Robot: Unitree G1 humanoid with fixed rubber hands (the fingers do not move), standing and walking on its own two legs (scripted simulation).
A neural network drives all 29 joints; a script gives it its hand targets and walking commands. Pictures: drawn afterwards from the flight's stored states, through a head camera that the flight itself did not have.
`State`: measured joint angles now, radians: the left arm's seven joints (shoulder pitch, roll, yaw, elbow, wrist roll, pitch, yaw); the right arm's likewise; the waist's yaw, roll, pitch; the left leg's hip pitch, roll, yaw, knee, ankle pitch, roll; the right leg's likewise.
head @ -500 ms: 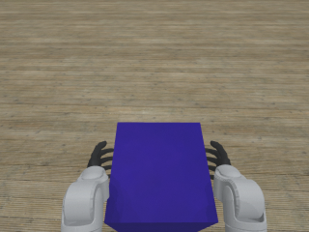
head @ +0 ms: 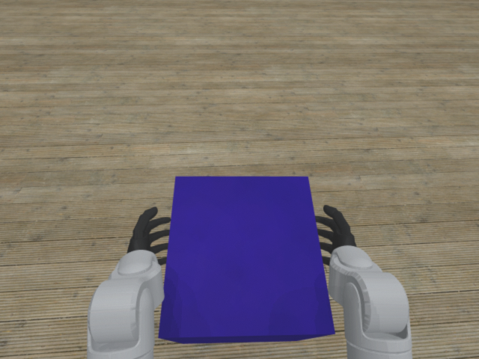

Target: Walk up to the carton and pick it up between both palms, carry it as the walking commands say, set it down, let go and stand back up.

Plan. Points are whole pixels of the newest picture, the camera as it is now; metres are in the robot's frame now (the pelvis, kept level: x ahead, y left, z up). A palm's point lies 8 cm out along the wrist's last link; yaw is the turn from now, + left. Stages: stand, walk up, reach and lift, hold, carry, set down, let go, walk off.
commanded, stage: carry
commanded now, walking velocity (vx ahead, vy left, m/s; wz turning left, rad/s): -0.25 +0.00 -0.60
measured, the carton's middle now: (241, 266) +0.30 +0.01 +0.01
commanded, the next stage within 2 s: none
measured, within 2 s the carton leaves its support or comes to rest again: neither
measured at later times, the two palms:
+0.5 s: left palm (170, 358) +0.14 +0.10 +0.09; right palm out of the picture +0.07 -0.18 +0.10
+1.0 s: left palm out of the picture -0.03 +0.03 +0.10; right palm out of the picture -0.21 -0.20 +0.09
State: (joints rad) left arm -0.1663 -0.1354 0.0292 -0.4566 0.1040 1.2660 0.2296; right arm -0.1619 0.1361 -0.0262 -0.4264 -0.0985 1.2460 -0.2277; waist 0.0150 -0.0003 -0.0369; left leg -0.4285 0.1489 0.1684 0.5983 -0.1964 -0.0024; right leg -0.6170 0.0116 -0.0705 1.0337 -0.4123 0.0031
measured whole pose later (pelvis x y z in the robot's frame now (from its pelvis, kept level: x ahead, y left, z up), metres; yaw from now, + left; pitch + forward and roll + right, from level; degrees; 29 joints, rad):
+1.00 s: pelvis -0.33 +0.07 +0.00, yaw -32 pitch +2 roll +1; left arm -0.14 -0.13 0.02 -0.42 0.12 1.23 0.20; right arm -0.11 0.13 -0.02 -0.45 -0.07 1.26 -0.23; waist -0.05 0.02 -0.03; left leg -0.61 0.08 0.08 1.10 -0.44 -0.07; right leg -0.39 -0.03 -0.05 0.55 -0.21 -0.01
